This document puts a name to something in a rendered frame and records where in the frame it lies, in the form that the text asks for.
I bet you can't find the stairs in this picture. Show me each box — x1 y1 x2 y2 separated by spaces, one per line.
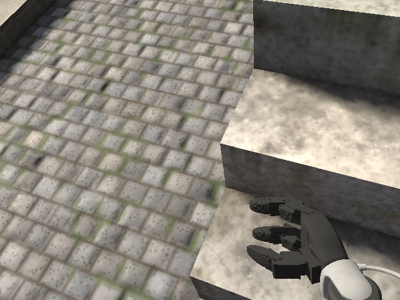
189 0 400 300

